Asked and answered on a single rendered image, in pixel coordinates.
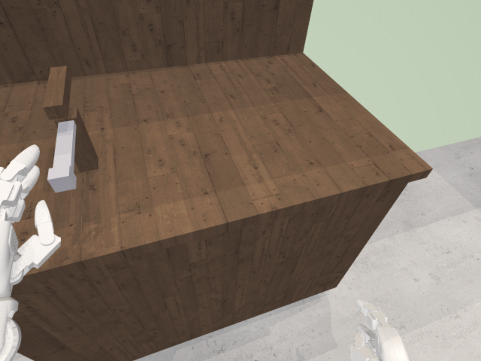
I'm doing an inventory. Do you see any left robot hand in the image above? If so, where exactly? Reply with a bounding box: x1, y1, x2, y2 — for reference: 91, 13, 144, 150
0, 144, 61, 297

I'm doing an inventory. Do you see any counter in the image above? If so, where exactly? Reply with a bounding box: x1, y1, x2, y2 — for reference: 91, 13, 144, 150
0, 0, 433, 361

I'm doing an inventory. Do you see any tap lever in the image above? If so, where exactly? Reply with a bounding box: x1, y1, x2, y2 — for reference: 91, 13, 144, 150
47, 120, 77, 193

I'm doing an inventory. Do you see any robot left forearm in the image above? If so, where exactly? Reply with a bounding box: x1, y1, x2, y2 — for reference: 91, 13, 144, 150
0, 297, 21, 361

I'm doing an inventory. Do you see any right robot hand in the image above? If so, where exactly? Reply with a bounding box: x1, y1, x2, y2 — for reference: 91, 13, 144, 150
350, 298, 409, 361

